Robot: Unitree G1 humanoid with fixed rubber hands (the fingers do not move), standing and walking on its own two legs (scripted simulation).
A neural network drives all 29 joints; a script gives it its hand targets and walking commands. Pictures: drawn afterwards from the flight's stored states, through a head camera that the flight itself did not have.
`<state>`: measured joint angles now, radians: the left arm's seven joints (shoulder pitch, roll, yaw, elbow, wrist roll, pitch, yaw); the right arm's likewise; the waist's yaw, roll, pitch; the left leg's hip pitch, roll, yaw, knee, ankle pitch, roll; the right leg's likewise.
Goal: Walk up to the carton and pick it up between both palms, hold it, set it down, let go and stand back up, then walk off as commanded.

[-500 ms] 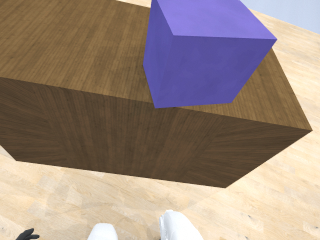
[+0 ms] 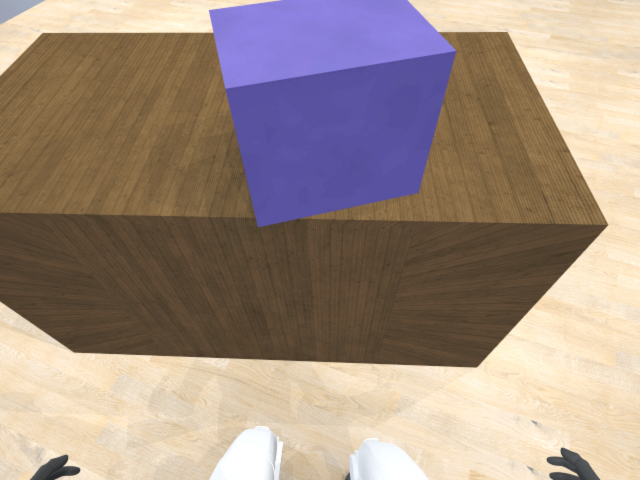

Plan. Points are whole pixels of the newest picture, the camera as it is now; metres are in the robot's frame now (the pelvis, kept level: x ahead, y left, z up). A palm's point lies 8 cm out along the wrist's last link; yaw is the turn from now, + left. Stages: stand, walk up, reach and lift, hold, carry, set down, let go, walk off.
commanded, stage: walk up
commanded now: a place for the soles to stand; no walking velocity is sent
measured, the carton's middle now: (323, 110) +0.63 +0.02 +0.09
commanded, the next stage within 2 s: none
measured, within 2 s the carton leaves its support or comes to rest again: neither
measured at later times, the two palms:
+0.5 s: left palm out of the picture +0.10 +0.30 -0.10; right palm out of the picture +0.10 -0.37 -0.07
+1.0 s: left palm out of the picture +0.10 +0.32 -0.08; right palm out of the picture +0.12 -0.35 -0.07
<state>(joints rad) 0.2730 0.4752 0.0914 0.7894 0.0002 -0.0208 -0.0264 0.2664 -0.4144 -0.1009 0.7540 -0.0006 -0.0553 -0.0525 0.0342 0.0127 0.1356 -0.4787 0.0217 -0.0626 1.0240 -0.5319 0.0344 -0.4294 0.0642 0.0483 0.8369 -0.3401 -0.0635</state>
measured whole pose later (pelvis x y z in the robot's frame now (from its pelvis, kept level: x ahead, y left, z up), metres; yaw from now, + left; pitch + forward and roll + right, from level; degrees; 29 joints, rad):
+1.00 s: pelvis +0.02 -0.02 +0.00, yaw -1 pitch -4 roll +1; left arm 0.28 0.45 0.08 0.79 0.00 -0.06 0.00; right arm 0.24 -0.42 -0.10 0.76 0.00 -0.05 -0.02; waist 0.03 -0.02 0.09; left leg -0.40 0.00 -0.07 0.83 -0.43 0.01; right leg -0.40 0.03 0.03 0.82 -0.36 -0.04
